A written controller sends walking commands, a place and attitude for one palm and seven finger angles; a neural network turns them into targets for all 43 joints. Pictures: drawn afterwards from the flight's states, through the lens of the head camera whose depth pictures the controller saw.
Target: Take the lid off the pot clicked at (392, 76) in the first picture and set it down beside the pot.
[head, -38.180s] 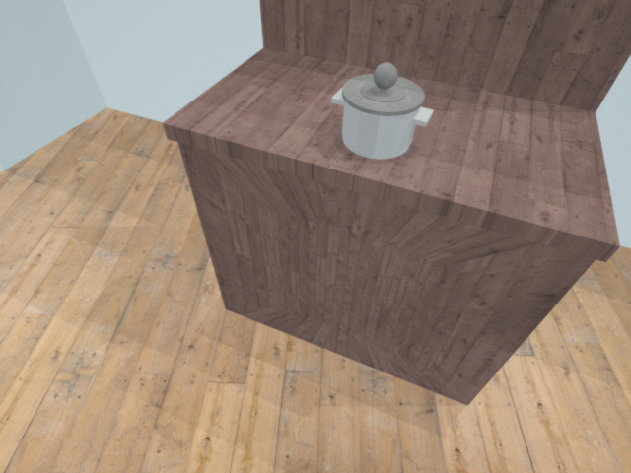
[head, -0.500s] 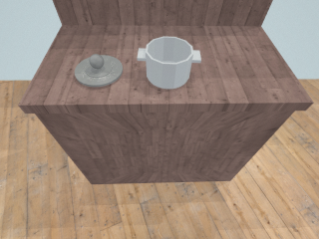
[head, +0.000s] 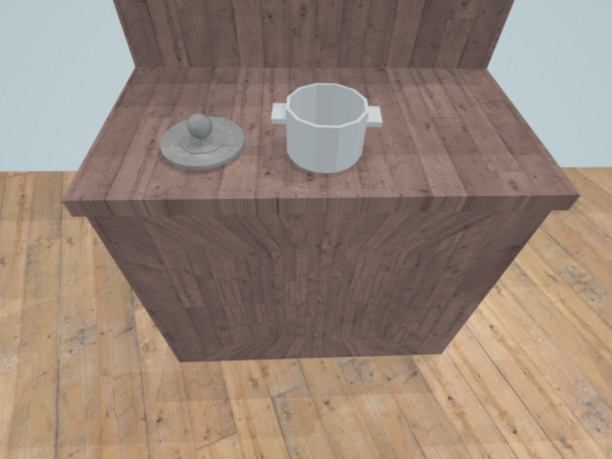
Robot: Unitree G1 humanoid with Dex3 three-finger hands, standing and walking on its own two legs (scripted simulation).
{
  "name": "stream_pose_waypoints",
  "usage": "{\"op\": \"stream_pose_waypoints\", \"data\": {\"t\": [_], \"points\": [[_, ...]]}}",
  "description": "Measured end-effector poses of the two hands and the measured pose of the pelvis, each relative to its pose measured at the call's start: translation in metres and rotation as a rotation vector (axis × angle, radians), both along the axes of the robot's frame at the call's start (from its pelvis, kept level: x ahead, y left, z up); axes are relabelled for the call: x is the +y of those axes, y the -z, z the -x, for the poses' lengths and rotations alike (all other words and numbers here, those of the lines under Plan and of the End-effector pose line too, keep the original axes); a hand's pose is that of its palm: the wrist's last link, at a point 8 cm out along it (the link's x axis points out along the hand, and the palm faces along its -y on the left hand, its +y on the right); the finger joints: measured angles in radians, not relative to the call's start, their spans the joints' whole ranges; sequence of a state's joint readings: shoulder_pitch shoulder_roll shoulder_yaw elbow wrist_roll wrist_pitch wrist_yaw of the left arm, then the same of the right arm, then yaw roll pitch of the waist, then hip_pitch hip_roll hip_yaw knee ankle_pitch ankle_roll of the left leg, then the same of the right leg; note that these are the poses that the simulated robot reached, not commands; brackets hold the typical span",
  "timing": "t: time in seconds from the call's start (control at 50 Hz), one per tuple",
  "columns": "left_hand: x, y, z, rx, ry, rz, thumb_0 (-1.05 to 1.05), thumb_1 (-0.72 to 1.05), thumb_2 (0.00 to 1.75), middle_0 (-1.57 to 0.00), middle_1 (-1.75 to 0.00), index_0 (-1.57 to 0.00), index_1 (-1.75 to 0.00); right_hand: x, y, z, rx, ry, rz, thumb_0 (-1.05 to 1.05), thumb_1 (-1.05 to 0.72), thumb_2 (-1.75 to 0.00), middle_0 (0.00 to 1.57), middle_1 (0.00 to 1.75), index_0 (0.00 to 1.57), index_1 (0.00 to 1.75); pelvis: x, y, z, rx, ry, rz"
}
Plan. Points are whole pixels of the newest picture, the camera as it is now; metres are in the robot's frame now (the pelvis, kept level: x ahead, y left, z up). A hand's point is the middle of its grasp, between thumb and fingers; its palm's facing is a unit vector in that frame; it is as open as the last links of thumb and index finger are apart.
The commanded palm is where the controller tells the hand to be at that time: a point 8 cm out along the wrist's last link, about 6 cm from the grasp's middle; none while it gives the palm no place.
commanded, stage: stop stepping back and stand still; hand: left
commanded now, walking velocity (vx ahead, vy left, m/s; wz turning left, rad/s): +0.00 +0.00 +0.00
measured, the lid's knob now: (199, 125) +0.65 +0.23 +0.07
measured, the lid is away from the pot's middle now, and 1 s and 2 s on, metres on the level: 0.23 0.23 0.23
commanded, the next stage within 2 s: let the arm hang, fingers relaxed in 0.46 s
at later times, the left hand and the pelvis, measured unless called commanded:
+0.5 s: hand out of the picture -0.04 +0.16 -0.18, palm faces +0.04 -0.99 -0.15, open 7.4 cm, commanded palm none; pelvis -0.02 +0.01 +0.00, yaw +0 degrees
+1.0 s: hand out of the picture -0.02 +0.16 -0.18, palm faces +0.05 -0.98 -0.18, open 7.3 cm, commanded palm none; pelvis -0.02 +0.00 +0.00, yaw +0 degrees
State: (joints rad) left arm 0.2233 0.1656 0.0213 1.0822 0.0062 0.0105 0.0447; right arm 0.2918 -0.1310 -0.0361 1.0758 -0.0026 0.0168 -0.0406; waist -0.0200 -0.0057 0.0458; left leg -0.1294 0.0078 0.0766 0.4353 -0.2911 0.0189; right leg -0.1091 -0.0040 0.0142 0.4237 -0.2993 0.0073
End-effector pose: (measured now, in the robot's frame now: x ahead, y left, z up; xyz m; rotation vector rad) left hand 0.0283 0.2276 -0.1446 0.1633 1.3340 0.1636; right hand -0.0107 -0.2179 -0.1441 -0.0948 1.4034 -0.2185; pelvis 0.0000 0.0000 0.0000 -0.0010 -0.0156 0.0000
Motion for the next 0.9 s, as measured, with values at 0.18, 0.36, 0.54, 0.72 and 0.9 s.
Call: {"op": "stream_pose_waypoints", "data": {"t": [0.18,0.36,0.54,0.72,0.9], "points": [[-0.006,0.003,0.04,0.071,-0.015,0.026,0.01,0.92,0.9,-0.2,-0.3,-0.2,-0.3,0.009,0.0,0.032,0.046,0.007,-0.017,0.0,-0.91,-0.9,0.2,0.3,0.2,0.3,0.002,-0.001,0.013,-0.005,-0.002,0.004],[-0.016,0.006,0.067,0.125,-0.033,0.055,0.01,0.91,0.9,-0.2,-0.3,-0.2,-0.3,0.017,0.0,0.044,0.067,0.013,-0.025,0.0,-0.91,-0.9,0.2,0.3,0.2,0.3,0.005,-0.001,0.02,-0.005,-0.002,0.003],[-0.021,0.007,0.071,0.133,-0.04,0.066,0.0,0.91,0.9,-0.2,-0.3,-0.2,-0.3,0.022,0.002,0.042,0.061,0.012,-0.033,0.0,-0.91,-0.9,0.2,0.3,0.2,0.3,0.005,0.0,0.021,0.001,-0.004,0.002],[-0.019,0.007,0.065,0.119,-0.044,0.053,0.01,0.92,0.9,-0.2,-0.3,-0.2,-0.3,0.021,0.003,0.035,0.05,0.009,-0.035,0.0,-0.91,-0.9,0.2,0.3,0.2,0.3,0.003,0.0,0.019,0.003,-0.006,0.002],[-0.018,0.006,0.06,0.112,-0.045,0.043,0.01,0.92,0.9,-0.2,-0.3,-0.19,-0.3,0.016,0.003,0.03,0.045,0.006,-0.028,0.0,-0.91,-0.9,0.2,0.3,0.2,0.3,0.001,0.0,0.016,0.003,-0.006,0.001]]}}
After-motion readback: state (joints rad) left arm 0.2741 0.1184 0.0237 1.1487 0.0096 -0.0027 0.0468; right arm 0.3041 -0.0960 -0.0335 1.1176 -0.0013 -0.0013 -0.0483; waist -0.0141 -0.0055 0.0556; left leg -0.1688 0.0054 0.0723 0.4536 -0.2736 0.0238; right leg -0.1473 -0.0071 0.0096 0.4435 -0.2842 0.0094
